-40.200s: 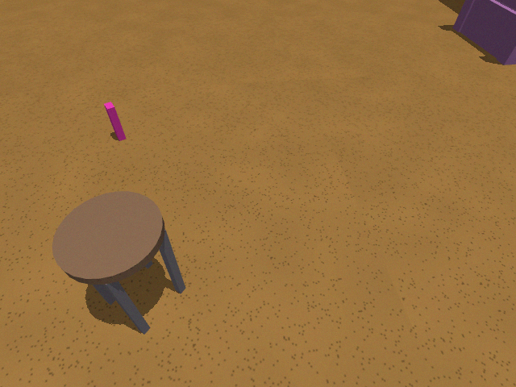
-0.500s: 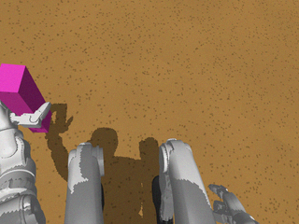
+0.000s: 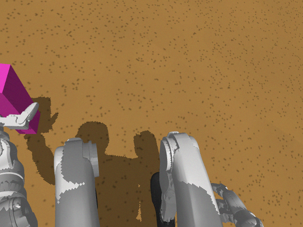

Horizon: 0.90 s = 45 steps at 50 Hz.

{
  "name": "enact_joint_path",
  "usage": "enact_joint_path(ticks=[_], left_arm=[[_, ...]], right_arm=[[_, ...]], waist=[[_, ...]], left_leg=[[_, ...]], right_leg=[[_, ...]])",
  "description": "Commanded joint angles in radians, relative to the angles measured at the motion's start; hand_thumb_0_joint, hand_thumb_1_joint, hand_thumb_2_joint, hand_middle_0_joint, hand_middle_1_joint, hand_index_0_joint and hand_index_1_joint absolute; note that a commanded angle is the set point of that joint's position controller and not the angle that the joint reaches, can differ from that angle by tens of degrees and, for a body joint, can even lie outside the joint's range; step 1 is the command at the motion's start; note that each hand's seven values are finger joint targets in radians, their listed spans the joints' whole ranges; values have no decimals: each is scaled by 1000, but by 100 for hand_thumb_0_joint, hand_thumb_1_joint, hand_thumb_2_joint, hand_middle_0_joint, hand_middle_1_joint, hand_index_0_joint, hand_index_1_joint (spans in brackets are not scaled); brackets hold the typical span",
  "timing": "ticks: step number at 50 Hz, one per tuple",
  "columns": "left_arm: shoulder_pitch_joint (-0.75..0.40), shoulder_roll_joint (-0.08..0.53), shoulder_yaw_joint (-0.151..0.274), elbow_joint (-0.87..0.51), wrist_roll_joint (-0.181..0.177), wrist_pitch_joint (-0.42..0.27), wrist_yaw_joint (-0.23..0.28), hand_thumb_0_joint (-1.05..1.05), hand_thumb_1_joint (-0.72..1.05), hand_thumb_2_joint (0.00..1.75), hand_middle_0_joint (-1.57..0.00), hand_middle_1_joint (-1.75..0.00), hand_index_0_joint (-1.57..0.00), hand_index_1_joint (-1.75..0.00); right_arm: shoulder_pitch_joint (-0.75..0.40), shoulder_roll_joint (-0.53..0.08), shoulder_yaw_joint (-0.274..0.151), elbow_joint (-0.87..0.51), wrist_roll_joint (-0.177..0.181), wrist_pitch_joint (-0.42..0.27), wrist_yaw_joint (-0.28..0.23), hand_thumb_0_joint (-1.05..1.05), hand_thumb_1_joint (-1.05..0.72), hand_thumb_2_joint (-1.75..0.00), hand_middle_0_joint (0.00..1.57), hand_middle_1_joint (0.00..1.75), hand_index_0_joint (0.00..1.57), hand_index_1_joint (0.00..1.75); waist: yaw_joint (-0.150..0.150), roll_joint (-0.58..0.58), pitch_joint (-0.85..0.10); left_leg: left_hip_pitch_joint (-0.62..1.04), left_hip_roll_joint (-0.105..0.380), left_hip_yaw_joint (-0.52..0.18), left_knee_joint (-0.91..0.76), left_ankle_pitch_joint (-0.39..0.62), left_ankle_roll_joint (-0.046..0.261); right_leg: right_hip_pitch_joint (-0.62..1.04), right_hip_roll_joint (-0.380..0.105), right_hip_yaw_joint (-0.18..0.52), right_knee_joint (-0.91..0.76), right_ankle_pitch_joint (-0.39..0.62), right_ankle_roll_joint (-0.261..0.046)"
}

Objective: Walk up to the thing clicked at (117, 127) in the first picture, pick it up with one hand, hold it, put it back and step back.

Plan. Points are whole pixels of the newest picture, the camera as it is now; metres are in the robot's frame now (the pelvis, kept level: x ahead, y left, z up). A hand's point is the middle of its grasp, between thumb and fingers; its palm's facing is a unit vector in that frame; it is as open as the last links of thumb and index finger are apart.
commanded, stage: crouch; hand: left
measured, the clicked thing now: (16, 105) +0.41 +0.29 -0.07
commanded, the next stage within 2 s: lower in 0.16 s
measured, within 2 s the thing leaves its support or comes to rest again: neither
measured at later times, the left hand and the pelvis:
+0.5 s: hand (25, 110) +0.41 +0.29 -0.12, palm faces +0.38 -0.92 -0.05, open 9.8 cm; pelvis +0.00 +0.01 -0.03, yaw -3 degrees
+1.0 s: hand (31, 113) +0.42 +0.29 -0.17, palm faces +0.38 -0.92 -0.06, open 9.8 cm; pelvis -0.01 +0.01 -0.05, yaw -6 degrees
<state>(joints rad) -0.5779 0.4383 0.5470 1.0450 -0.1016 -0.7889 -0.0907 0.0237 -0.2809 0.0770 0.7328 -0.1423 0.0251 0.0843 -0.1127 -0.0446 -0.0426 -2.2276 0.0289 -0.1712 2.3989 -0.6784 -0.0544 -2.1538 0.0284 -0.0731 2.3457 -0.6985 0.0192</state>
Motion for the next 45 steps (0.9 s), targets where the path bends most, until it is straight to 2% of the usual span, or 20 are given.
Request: enact_joint_path(ticks=[1,3,6,13,15,18,20,22,23,24,27,29,30,31,34,37,40,42,43,45], left_arm=[[-190,197,12,-204,-25,-81,-10,0,14,133,-126,-146,-127,-146],[-188,222,41,-212,-30,-87,-6,0,13,134,-126,-148,-128,-148],[-218,252,51,-257,-28,-99,7,0,11,135,-127,-148,-129,-149],[-223,260,21,-306,-11,-112,5,0,15,134,-127,-148,-129,-148],[-200,260,22,-268,-10,-105,5,0,3,132,-128,-152,-131,-152],[-163,208,7,-144,-26,-104,6,0,2,132,-126,-151,-129,-151],[-181,266,49,-133,-33,-117,10,0,1,130,-126,-150,-129,-149],[-185,288,50,-138,-33,-134,4,0,3,129,-125,-149,-128,-148],[-180,281,42,-126,-31,-143,1,0,5,130,-126,-150,-129,-149],[-186,320,70,-146,-25,-151,6,0,8,131,-125,-150,-128,-149],[-196,314,50,-138,-17,-174,9,0,11,130,-124,-148,-127,-147],[-220,392,101,-192,-13,-192,20,0,12,128,-122,-146,-125,-145],[-212,395,96,-184,-12,-194,19,0,11,127,-122,-145,-125,-144],[-214,344,52,-164,-11,-197,17,0,10,128,-122,-146,-125,-145],[-209,394,84,-159,-1,-206,33,0,9,127,-121,-144,-124,-144],[-212,374,68,-151,-6,-213,45,0,9,126,-122,-145,-125,-144],[-171,332,36,-69,-6,-213,48,0,10,128,-125,-146,-128,-145],[-153,359,53,-44,-5,-213,52,0,12,130,-125,-148,-128,-147],[-167,404,77,-63,-1,-217,58,0,11,129,-126,-148,-129,-147],[-147,393,61,-37,7,-218,59,0,13,130,-125,-148,-128,-147]], right_arm=[[94,-237,-63,-56,-1,-5,-2,0,-91,-91,20,30,20,30],[93,-239,-60,-57,-3,-2,0,0,-91,-91,20,30,20,30],[75,-241,-55,-70,-10,-1,2,0,-90,-91,20,30,20,30],[78,-249,-43,-57,-30,7,4,0,-91,-91,20,30,20,30],[75,-254,-37,-50,-32,10,7,0,-92,-91,20,30,20,30],[63,-262,-15,-51,-36,12,14,0,-92,-91,20,30,20,30],[48,-269,-1,-70,-41,10,18,0,-91,-91,20,30,20,30],[23,-275,8,-81,-46,11,21,0,-90,-90,20,30,20,30],[21,-278,15,-83,-52,11,24,0,-90,-90,20,30,20,30],[24,-285,18,-88,-56,9,25,0,-89,-90,20,30,20,30],[19,-289,33,-72,-64,8,29,0,-90,-90,20,30,20,30],[16,-307,39,-77,-76,13,27,0,-90,-90,20,30,20,30],[3,-310,41,-83,-79,12,26,0,-90,-90,20,30,20,30],[11,-308,51,-68,-83,15,28,0,-91,-90,20,30,20,30],[11,-322,61,-61,-97,16,26,0,-92,-91,20,30,20,30],[-6,-327,74,-92,-104,18,31,0,-91,-91,20,30,20,30],[-20,-335,87,-88,-110,20,37,0,-91,-91,20,30,20,30],[-21,-344,94,-92,-115,21,37,0,-91,-90,20,30,20,30],[-31,-352,96,-106,-115,21,38,0,-91,-90,20,30,20,30],[-39,-357,102,-110,-122,25,41,0,-90,-90,20,30,20,30]], waist=[[5,205,-617],[12,187,-621],[15,198,-635],[-5,266,-657],[-5,270,-623],[-38,199,-513],[-31,169,-509],[-26,170,-505],[-41,169,-505],[-29,181,-527],[-35,226,-514],[-28,298,-564],[-29,305,-559],[-55,320,-536],[-56,356,-532],[-77,339,-523],[-95,320,-442],[-94,296,-437],[-88,299,-436],[-96,293,-427]], left_leg=[[418,-6,98,-252,125,53],[401,-4,97,-234,127,55],[385,-3,98,-220,102,56],[424,1,87,-194,154,48],[414,2,82,-188,151,47],[343,2,68,-161,110,53],[296,2,67,-139,86,59],[294,3,64,-131,69,59],[294,3,59,-128,65,60],[313,5,58,-127,81,58],[349,10,49,-137,65,47],[417,14,41,-136,115,37],[417,16,38,-134,110,36],[428,17,32,-136,116,33],[447,19,26,-121,168,28],[427,19,14,-111,176,29],[401,19,1,-116,132,28],[396,21,3,-98,137,32],[383,21,0,-98,133,33],[392,23,-4,-96,137,32]], right_leg=[[310,27,-77,-223,188,-52],[325,29,-78,-218,191,-47],[333,33,-75,-215,169,-46],[339,33,-78,-182,224,-47],[313,35,-83,-172,218,-49],[278,40,-104,-170,187,-44],[304,44,-108,-170,168,-39],[296,46,-112,-162,150,-39],[308,46,-118,-159,151,-36],[323,48,-119,-157,164,-36],[295,51,-130,-141,144,-41],[305,51,-134,-121,188,-45],[295,51,-135,-114,185,-47],[284,47,-143,-108,192,-47],[299,48,-143,-95,238,-48],[312,48,-153,-97,256,-46],[276,48,-172,-94,218,-44],[295,50,-173,-100,229,-39],[295,51,-176,-94,226,-41],[298,51,-181,-92,230,-40]])
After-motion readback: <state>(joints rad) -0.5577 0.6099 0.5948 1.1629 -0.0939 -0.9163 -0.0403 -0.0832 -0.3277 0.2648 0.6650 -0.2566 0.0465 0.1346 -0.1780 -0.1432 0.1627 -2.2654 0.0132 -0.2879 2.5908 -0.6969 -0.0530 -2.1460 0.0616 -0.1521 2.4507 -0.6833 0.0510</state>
